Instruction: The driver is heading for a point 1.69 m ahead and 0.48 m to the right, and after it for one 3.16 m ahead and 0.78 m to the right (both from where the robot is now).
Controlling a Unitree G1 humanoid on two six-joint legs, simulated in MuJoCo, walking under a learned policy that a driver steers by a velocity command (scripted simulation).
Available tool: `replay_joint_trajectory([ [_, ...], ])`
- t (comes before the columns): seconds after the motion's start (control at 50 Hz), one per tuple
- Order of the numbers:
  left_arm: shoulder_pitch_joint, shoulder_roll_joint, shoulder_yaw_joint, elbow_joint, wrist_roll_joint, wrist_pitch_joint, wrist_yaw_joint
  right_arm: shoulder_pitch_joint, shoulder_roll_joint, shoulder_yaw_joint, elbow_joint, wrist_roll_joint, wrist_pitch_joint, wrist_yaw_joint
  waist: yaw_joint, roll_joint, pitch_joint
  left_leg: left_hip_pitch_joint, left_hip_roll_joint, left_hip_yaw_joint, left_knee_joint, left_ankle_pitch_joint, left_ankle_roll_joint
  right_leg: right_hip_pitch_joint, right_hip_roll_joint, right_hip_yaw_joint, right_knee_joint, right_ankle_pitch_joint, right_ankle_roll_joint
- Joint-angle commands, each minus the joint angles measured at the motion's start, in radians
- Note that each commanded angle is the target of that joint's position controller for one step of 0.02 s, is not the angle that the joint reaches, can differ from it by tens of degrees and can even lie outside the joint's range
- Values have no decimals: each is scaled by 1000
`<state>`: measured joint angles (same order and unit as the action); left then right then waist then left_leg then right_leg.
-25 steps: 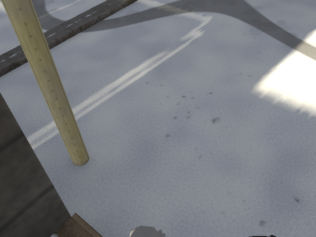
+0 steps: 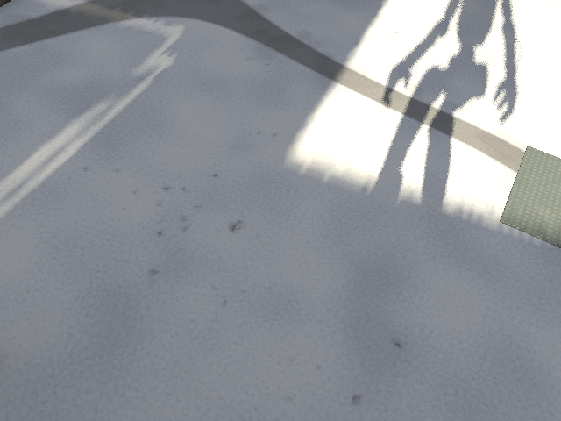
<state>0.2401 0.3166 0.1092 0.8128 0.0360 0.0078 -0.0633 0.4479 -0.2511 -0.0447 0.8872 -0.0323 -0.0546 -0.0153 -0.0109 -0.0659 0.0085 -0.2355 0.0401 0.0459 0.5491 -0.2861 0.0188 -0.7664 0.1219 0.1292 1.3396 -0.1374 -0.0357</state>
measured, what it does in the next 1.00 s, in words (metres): goes down, turning right: right foot 0.17 m lower, then left foot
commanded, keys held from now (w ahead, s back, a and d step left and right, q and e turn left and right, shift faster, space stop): w+e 0.10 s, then e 0.56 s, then no key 0.34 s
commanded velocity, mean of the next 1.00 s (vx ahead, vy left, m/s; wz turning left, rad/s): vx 0.16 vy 0.00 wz -0.49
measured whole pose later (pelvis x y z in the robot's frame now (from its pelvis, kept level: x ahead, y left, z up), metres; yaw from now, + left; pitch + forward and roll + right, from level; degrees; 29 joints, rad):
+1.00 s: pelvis +0.33 -0.03 -0.18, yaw -30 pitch +0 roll -1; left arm 0.33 0.22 0.02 0.76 0.04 0.04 0.01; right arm 0.13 -0.18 0.01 0.67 -0.01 0.04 -0.01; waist 0.06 0.02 -0.04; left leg -0.36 0.00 -0.04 0.62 -0.31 -0.01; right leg -0.38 0.12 0.15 0.66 -0.28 -0.02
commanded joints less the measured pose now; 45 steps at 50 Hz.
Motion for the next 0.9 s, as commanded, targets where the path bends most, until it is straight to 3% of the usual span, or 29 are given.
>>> replay_joint_trajectory([
  [0.02,87,-8,-16,-22,6,19,-13,-183,-65,-10,-114,10,-35,17,134,159,26,-141,160,-151,-224,-33,6,-18,-46,14,8,287,18],
  [0.06,-25,-2,-19,-50,17,23,-9,-89,-92,-18,-91,10,-38,10,69,163,46,-85,184,-150,-203,2,28,-58,-49,-8,-61,384,23],
  [0.08,-56,-8,-21,-57,27,21,-9,-41,-78,-17,-58,15,-42,3,59,157,44,17,190,-141,-148,-25,18,-122,-68,40,-127,440,17],
  [0.1,-67,-7,-16,-53,22,16,-12,21,-91,-19,-46,12,-43,2,28,164,35,76,208,-163,-122,-46,28,-156,-64,54,-161,464,10],
  [0.14,-136,2,-11,-72,33,7,-7,87,-101,-22,-18,14,-46,-6,1,150,73,144,236,-153,-61,150,60,-196,-71,57,-230,440,-1],
  [0.2,-281,-37,-22,-130,28,-10,-8,155,-59,-12,8,-2,-41,-22,-56,156,110,130,248,-83,72,249,103,-182,-96,-16,-400,523,-6],
  [0.22,-314,-38,-21,-142,24,-16,-9,184,-63,-13,14,-12,-43,-26,-84,143,102,178,259,-90,106,251,110,-215,-98,-30,-434,518,-5],
  [0.28,-408,-74,-38,-171,3,-39,-25,190,-63,-12,12,-13,-27,-38,-147,111,117,151,253,-57,155,147,109,-94,-114,-90,-692,594,6],
  [0.34,-418,-116,-56,-161,-22,-57,-40,155,-41,-9,26,5,-14,-49,-149,112,168,26,238,-1,191,94,97,142,-157,-143,-869,635,5],
  [0.36,-388,-113,-57,-144,-21,-51,-38,146,-40,-13,33,7,-4,-51,-138,136,179,0,237,9,238,130,106,214,-161,-158,-894,587,-1],
  [0.38,-328,-90,-52,-114,-14,-49,-30,145,-39,-17,38,3,3,-53,-117,110,179,12,233,18,318,164,111,264,-166,-170,-945,549,-12],
  [0.4,-257,-71,-45,-79,-6,-52,-23,153,-41,-20,45,-3,12,-51,-87,70,149,27,233,27,436,184,121,332,-160,-185,-990,517,-26],
  [0.42,-125,-38,-31,-28,-5,-55,-13,131,-68,-30,48,-7,15,-52,-32,67,71,-12,235,7,593,130,133,491,-181,-150,-1040,509,-48],
  [0.44,80,8,-8,74,9,-59,0,82,-64,-31,49,-7,17,-49,74,9,-36,-84,163,70,865,48,117,741,-155,-186,-1059,606,-62],
  [0.46,163,65,9,126,36,-58,8,126,-18,-29,57,8,17,-37,69,-98,-99,-310,44,184,1175,-497,74,1006,-195,-165,-969,822,-65],
  [0.48,217,150,19,83,32,-54,-5,182,-13,-26,-8,70,27,-30,61,-148,-317,-735,9,100,1585,-769,25,1477,-453,84,-516,1451,-222],
  [0.5,224,170,32,55,-32,-26,10,42,-80,-20,-77,63,17,-22,160,-35,-478,-843,22,43,1670,-637,17,1483,-530,234,-615,1360,-329],
  [0.52,184,163,20,26,-39,-4,45,-67,-59,-5,-146,35,21,-25,149,-18,-453,-934,-6,9,1637,-518,-1,1355,-566,324,-788,922,-387],
  [0.54,85,99,1,6,-40,7,74,-101,-29,4,-133,1,32,-30,98,67,-369,-926,14,-19,1564,-437,-16,1177,-536,319,-871,586,-364],
  [0.56,50,59,-15,0,-44,9,93,-125,-10,9,-134,-27,48,-31,72,50,-273,-871,20,-51,1541,-380,-15,959,-539,328,-898,561,-370],
  [0.58,22,30,-35,-13,-27,5,93,-123,-6,14,-133,-39,73,-34,27,72,-195,-786,19,-57,1470,-296,-14,736,-494,305,-917,488,-359],
  [0.62,-31,21,-58,-12,-1,-13,81,-152,14,21,-163,-31,98,-41,-43,78,-113,-702,-14,-71,1347,-62,-31,428,-364,211,-914,431,-288],
  [0.64,-45,26,-64,-7,-5,-21,88,-220,43,36,-211,-24,102,-33,-54,56,-67,-689,-33,-55,1207,42,-55,310,-294,183,-917,392,-260],
  [0.66,-37,24,-68,-9,-4,-26,92,-243,49,41,-227,-30,100,-31,-50,36,-85,-689,-56,-42,1176,100,-70,301,-269,193,-885,424,-256],
  [0.72,16,13,-80,-19,-19,-15,107,-276,71,50,-253,-35,105,-29,-32,-5,-172,-760,-63,-67,1140,149,-100,436,-266,258,-842,324,-240],
  [0.78,73,13,-79,-39,-24,-2,117,-384,61,56,-301,-39,118,-26,21,-3,-128,-796,-47,-90,1016,173,-114,504,-257,335,-885,19,-200],
  [0.8,69,26,-76,-54,-24,1,117,-396,41,51,-313,-31,114,-25,18,6,-111,-736,-28,-116,915,202,-113,485,-266,359,-923,-82,-204],
  [0.86,62,35,-66,-75,-14,12,114,-447,29,51,-335,-20,104,-16,53,-46,-57,-527,-5,-132,537,197,-97,468,-248,357,-1000,-278,-186],
  [0.9,47,46,-61,-89,-16,27,97,-399,18,44,-302,16,100,0,57,-103,-35,-250,-27,-101,289,106,-68,360,-222,291,-1014,-304,-165],
])
Velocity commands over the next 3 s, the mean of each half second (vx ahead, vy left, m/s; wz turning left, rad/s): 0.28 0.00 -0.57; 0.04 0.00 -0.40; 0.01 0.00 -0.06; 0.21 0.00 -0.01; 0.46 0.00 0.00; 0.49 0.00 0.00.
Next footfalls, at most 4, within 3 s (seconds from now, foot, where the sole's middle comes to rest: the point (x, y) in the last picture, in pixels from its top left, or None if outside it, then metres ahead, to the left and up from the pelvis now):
0.44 right None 0.34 -0.15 -0.94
1.00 left None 0.46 0.04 -0.94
1.96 left None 0.61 -0.01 -0.94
2.48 right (356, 360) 0.80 -0.30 -0.94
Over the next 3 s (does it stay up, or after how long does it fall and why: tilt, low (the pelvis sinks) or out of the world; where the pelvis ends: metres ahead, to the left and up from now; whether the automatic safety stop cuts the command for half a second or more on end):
stays up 0.96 -0.30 -0.18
